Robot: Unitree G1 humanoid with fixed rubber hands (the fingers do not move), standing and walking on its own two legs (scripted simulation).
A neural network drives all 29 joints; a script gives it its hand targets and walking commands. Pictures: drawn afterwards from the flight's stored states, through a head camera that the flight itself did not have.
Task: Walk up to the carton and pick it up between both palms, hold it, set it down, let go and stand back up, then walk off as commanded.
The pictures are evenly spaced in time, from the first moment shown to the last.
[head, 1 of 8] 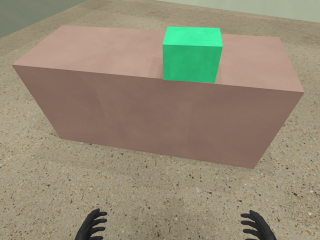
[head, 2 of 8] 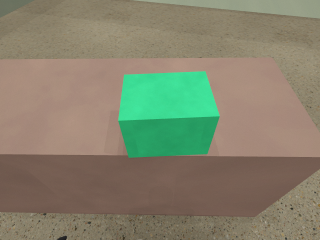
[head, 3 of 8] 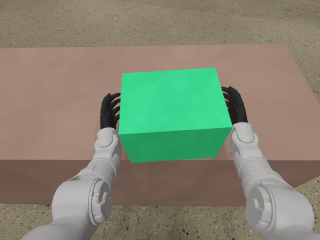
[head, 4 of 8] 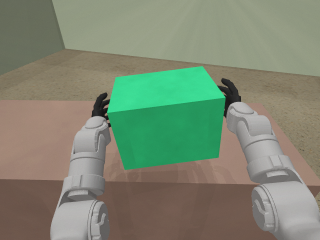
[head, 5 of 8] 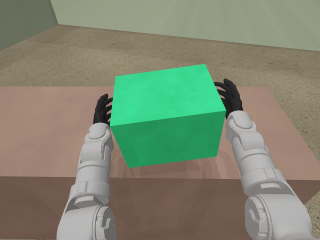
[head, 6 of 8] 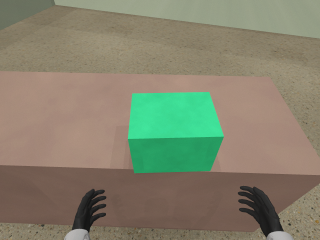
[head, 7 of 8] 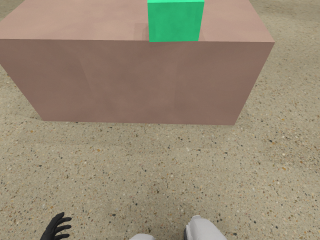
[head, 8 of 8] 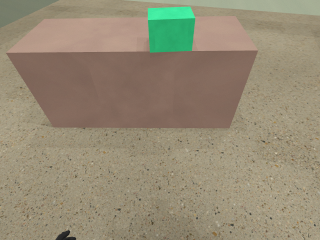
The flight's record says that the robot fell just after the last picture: no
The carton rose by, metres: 0.19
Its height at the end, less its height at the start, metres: +0.00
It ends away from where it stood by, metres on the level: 0.01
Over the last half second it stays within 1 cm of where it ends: yes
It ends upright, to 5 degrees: yes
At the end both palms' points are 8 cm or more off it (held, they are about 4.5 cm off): yes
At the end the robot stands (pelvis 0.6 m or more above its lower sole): yes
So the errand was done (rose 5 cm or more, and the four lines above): yes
